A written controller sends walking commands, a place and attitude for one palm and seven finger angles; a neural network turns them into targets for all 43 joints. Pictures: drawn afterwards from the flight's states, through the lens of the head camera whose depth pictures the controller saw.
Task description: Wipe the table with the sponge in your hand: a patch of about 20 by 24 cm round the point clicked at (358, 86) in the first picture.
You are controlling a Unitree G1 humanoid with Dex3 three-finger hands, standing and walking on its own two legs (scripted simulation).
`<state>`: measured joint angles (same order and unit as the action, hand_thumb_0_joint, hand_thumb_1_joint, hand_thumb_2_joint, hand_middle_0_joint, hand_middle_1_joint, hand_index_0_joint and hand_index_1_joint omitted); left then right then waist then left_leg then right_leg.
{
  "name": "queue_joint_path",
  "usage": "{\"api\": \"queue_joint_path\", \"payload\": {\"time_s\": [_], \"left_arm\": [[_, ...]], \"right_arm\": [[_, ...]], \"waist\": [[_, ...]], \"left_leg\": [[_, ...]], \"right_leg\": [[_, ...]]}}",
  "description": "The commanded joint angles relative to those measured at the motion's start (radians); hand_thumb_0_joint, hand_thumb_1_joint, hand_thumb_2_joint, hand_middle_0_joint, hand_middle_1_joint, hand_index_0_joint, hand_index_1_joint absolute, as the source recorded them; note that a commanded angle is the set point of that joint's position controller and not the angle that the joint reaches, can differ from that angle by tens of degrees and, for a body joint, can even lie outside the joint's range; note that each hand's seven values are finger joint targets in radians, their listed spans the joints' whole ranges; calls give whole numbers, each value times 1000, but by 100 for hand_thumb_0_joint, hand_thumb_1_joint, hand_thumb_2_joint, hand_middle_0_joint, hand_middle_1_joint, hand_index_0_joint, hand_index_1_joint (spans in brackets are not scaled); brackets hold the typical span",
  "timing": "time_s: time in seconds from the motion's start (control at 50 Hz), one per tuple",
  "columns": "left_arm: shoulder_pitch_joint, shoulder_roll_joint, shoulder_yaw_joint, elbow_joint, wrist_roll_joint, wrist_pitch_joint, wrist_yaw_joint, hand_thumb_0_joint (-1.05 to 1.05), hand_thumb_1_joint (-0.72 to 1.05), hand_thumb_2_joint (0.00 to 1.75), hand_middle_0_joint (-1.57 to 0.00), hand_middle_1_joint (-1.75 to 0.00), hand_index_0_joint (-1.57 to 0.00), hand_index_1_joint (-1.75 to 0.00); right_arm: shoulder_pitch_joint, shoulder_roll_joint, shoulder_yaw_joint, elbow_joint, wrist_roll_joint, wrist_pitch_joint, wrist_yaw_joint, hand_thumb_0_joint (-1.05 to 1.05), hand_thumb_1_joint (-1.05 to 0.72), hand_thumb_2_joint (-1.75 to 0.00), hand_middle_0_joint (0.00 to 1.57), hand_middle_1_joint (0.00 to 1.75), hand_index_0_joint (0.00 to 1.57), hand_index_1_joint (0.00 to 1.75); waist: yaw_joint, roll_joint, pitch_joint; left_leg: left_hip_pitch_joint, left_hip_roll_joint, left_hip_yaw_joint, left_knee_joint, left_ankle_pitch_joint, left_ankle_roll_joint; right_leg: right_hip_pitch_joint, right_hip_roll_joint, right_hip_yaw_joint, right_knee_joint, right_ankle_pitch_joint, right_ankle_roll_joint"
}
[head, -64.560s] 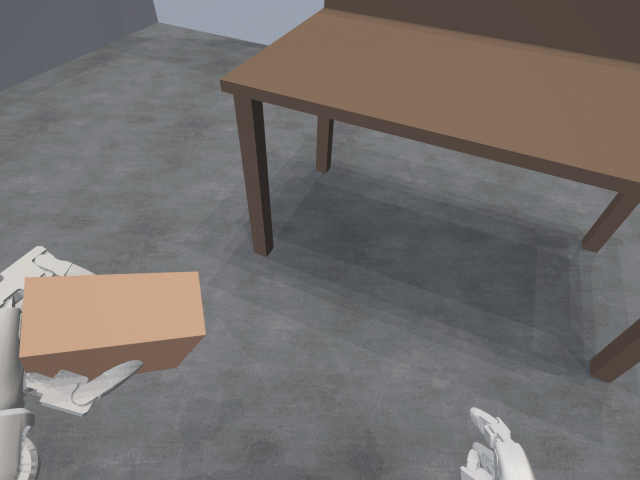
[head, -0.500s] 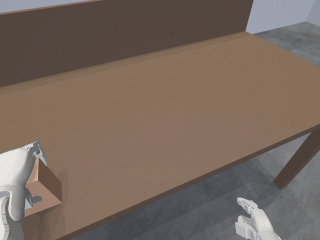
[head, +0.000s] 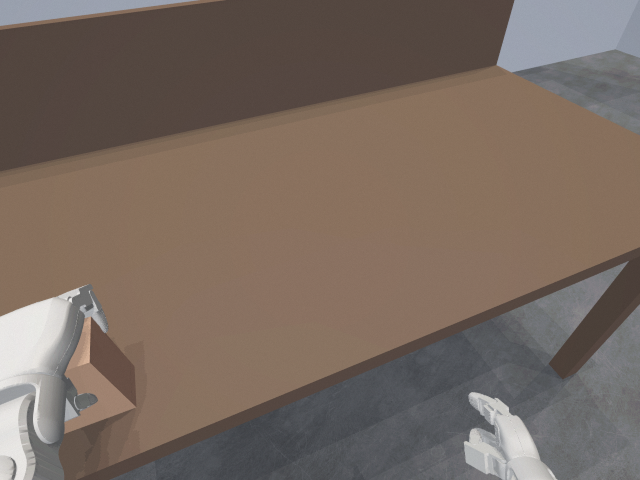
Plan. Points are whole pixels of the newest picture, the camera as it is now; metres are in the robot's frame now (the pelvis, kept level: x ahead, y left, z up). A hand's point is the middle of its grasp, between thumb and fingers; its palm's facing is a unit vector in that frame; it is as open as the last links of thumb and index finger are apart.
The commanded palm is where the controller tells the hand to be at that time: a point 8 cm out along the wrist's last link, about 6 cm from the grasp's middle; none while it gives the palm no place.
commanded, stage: lift the sponge slowly off the table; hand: left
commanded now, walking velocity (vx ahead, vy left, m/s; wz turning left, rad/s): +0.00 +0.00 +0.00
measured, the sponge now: (66, 393) +0.18 +0.35 +0.02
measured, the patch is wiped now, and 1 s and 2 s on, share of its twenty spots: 0.95 0.95 0.95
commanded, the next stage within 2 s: bring the sponge back beside the body in 1.90 s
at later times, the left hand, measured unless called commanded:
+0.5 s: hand (66, 365) +0.18 +0.31 +0.10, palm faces +0.07 -0.13 -0.99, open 10.1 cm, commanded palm +0.15 +0.31 +0.17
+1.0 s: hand (49, 354) +0.18 +0.31 +0.14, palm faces +0.10 -0.09 -0.99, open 10.1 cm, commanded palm +0.14 +0.30 +0.20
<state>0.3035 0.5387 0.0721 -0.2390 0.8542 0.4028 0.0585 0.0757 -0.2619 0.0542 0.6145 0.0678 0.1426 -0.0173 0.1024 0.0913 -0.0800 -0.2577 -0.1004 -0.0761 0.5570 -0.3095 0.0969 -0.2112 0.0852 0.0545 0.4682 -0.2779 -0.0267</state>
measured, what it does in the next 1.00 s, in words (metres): stands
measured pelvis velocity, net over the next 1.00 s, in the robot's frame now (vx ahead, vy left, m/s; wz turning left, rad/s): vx -0.01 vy -0.02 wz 0.01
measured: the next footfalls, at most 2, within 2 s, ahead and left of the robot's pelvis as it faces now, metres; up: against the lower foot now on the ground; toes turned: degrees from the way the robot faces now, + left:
none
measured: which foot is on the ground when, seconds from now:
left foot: down 0.00-1.00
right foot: down 0.00-1.00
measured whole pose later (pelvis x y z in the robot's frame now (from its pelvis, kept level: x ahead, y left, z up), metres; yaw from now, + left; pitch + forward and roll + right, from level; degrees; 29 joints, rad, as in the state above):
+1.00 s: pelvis -0.01 -0.02 +0.00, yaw +1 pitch -3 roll -2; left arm 0.28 0.64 0.09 -0.37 0.79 0.45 -0.08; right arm 0.03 -0.26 0.08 0.60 0.06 0.14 -0.03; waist 0.13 0.09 -0.03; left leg -0.16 -0.09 -0.09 0.50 -0.27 0.07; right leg -0.12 0.09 0.05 0.42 -0.24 -0.05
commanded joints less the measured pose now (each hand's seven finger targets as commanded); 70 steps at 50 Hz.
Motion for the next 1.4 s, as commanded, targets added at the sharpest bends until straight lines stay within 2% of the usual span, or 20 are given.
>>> {"api": "queue_joint_path", "payload": {"time_s": [0.0,0.32,0.4,0.48,0.52,0.56,0.58,0.64,0.8,0.82,0.96,1.02,1.08,1.12,1.2,1.22,1.24,1.3,1.32,1.38], "left_arm": [[-23,159,82,-85,-15,-3,-12,0,10,130,-120,-160,-120,-160],[-43,216,133,-303,-18,-9,-10,0,10,130,-120,-160,-120,-160],[-55,199,109,-314,-4,-2,-6,0,10,130,-120,-160,-120,-160],[-114,245,139,-290,11,9,-2,0,10,130,-120,-160,-120,-160],[-163,272,148,-358,24,14,-4,0,10,130,-120,-160,-120,-160],[-143,284,165,-321,24,14,0,0,10,130,-120,-160,-120,-160],[-143,233,115,-325,13,15,-10,0,10,130,-120,-160,-120,-160],[-245,275,134,-341,17,25,-18,0,10,130,-120,-160,-120,-160],[-205,325,174,-279,-3,45,-72,0,10,130,-120,-160,-120,-160],[-194,346,195,-322,-6,49,-74,0,10,130,-120,-160,-120,-160],[-193,346,197,-292,-31,35,-99,0,10,130,-120,-160,-120,-160],[-264,386,217,-305,-33,27,-105,0,10,130,-120,-160,-120,-160],[-353,363,175,-232,-28,15,-111,0,10,130,-120,-160,-120,-160],[-419,411,197,-234,-19,10,-116,0,10,130,-120,-160,-120,-160],[-485,409,179,-166,-17,-14,-132,0,10,130,-120,-160,-120,-160],[-501,411,178,-201,-16,-12,-134,0,10,130,-120,-160,-120,-160],[-534,416,175,-209,-15,-20,-132,0,10,130,-120,-160,-120,-160],[-458,421,196,-156,-26,-22,-145,0,10,130,-120,-160,-120,-160],[-470,441,215,-188,-25,-15,-146,0,10,130,-120,-160,-120,-160],[-502,417,189,-130,-27,2,-152,0,10,130,-120,-160,-120,-160]], "right_arm": [[-191,-111,-46,-179,-5,-60,-5,0,-90,-90,20,30,20,30],[-234,-99,-40,-205,-12,-79,6,0,-90,-90,20,30,20,30],[-196,-99,-48,-194,-17,-74,8,0,-90,-90,20,30,20,30],[-201,-102,-41,-186,-20,-69,1,0,-90,-90,20,30,20,30],[-256,-99,-30,-202,-16,-71,0,0,-90,-90,20,30,20,30],[-222,-95,-36,-187,-21,-70,-3,0,-90,-90,20,30,20,30],[-227,-92,-32,-193,-19,-67,-2,0,-90,-90,20,30,20,30],[-245,-94,-27,-192,-15,-71,-10,0,-90,-90,20,30,20,30],[-258,-102,-19,-185,-15,-60,-11,0,-90,-90,20,30,20,30],[-306,-99,-12,-200,-10,-67,-7,0,-90,-90,20,30,20,30],[-275,-95,-11,-196,-11,-63,-16,0,-90,-90,20,30,20,30],[-302,-100,-9,-201,-4,-70,-25,0,-90,-90,20,30,20,30],[-265,-102,-11,-188,-4,-74,-42,0,-90,-90,20,30,20,30],[-304,-106,-5,-190,2,-87,-52,0,-90,-90,20,30,20,30],[-268,-108,-7,-173,-4,-90,-66,0,-90,-90,20,30,20,30],[-311,-100,-1,-189,2,-105,-66,0,-90,-90,20,30,20,30],[-286,-100,-3,-182,-4,-108,-67,0,-90,-90,20,30,20,30],[-273,-104,-7,-175,-8,-100,-58,0,-90,-90,20,30,20,30],[-316,-100,0,-190,-1,-109,-54,0,-90,-90,20,30,20,30],[-287,-105,-2,-175,-5,-95,-51,0,-90,-90,20,30,20,30]], "waist": [[13,-61,-76],[23,16,-106],[18,11,-110],[16,-20,-110],[25,37,-125],[32,39,-132],[19,26,-110],[19,51,-115],[33,-5,-120],[42,25,-129],[38,21,-68],[29,20,-56],[14,10,-33],[14,32,-46],[12,25,-67],[16,71,-84],[21,76,-117],[31,32,-105],[36,51,-104],[29,17,-72]], "left_leg": [[12,83,-67,-98,271,-45],[68,97,-100,-102,400,-58],[85,105,-105,-98,455,-70],[79,95,-91,-102,420,-63],[89,94,-101,-118,404,-60],[102,93,-91,-107,431,-61],[101,89,-87,-112,413,-59],[103,88,-88,-122,366,-52],[104,76,-70,-124,387,-48],[102,75,-80,-131,379,-46],[99,66,-52,-117,337,-37],[104,66,-67,-128,281,-37],[108,64,-55,-131,255,-37],[119,60,-66,-139,215,-38],[121,56,-52,-138,210,-38],[128,57,-64,-146,200,-40],[128,56,-57,-139,216,-41],[109,59,-57,-146,226,-44],[100,60,-73,-154,219,-46],[81,62,-53,-155,209,-49]], "right_leg": [[65,-22,-18,-41,184,-55],[107,-7,18,-33,265,-69],[97,-15,-14,-37,272,-61],[119,-15,-4,-44,275,-66],[143,-5,31,-42,267,-77],[143,-17,5,-42,273,-71],[133,-17,-4,-54,264,-67],[139,-15,8,-57,231,-73],[172,-29,6,-70,291,-68],[190,-19,46,-67,298,-79],[140,-38,18,-90,256,-64],[123,-24,59,-109,198,-72],[98,-35,18,-123,149,-61],[97,-27,64,-135,108,-74],[107,-43,23,-138,94,-63],[113,-35,63,-136,86,-78],[138,-47,33,-121,104,-73],[146,-51,22,-123,124,-68],[150,-40,69,-119,118,-83],[129,-50,24,-125,107,-69]]}}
